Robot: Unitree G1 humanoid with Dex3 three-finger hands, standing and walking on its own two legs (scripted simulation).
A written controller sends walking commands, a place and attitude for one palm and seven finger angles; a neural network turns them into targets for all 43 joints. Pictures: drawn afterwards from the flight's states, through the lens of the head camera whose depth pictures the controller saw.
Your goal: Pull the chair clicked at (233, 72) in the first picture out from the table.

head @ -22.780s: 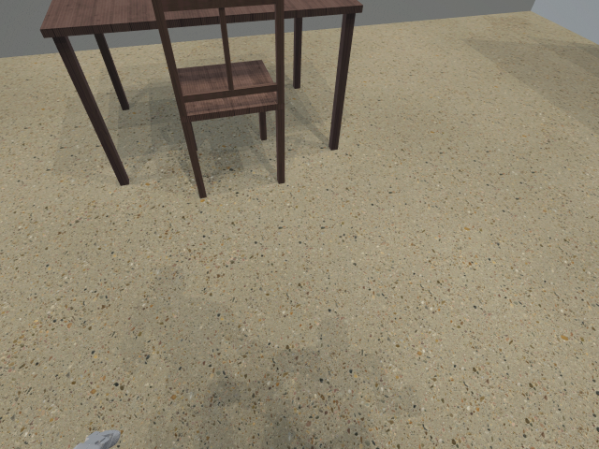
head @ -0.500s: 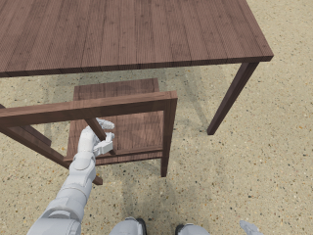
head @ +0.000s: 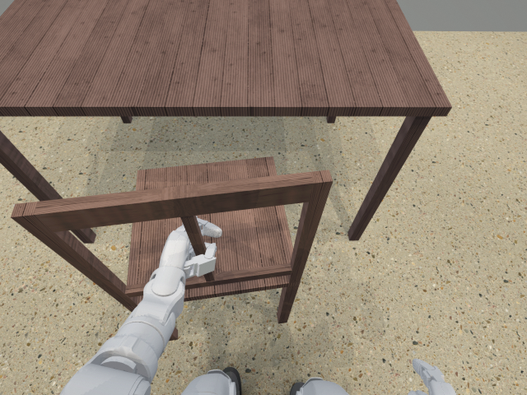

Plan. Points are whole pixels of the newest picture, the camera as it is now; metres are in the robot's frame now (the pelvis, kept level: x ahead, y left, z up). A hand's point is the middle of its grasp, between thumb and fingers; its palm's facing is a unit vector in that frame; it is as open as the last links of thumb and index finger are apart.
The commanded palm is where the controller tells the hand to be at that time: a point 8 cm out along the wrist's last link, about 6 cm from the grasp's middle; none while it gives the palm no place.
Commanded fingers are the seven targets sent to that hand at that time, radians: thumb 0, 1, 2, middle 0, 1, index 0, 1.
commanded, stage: step backward, pulling the chair out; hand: left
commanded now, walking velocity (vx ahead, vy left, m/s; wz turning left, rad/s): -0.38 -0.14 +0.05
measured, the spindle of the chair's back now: (200, 251) +0.36 +0.13 -0.09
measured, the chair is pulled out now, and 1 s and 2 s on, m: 0.16 0.26 0.39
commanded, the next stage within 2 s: none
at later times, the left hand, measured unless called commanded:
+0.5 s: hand (205, 275) +0.31 +0.11 -0.07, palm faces -0.03 -0.99 -0.17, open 5.2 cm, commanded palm +0.29 +0.17 -0.07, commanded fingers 0.00 0.90 0.90 -0.50 -1.45 -0.50 -1.45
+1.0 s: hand (193, 313) +0.24 +0.12 -0.07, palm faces +0.03 -0.98 -0.18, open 5.2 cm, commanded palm +0.23 +0.18 -0.06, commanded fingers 0.00 0.90 0.90 -0.50 -1.45 -0.50 -1.45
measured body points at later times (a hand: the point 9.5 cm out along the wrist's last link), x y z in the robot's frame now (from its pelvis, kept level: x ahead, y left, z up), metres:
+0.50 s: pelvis -0.05 +0.00 +0.00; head +0.05 -0.01 +0.44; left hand +0.30 +0.16 -0.05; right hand +0.06 -0.29 -0.13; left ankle -0.13 +0.16 -0.73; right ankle +0.05 -0.12 -0.73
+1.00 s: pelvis -0.10 -0.01 -0.01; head -0.01 -0.02 +0.43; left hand +0.24 +0.17 -0.05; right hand +0.00 -0.25 -0.15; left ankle -0.16 +0.13 -0.71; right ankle +0.05 -0.12 -0.73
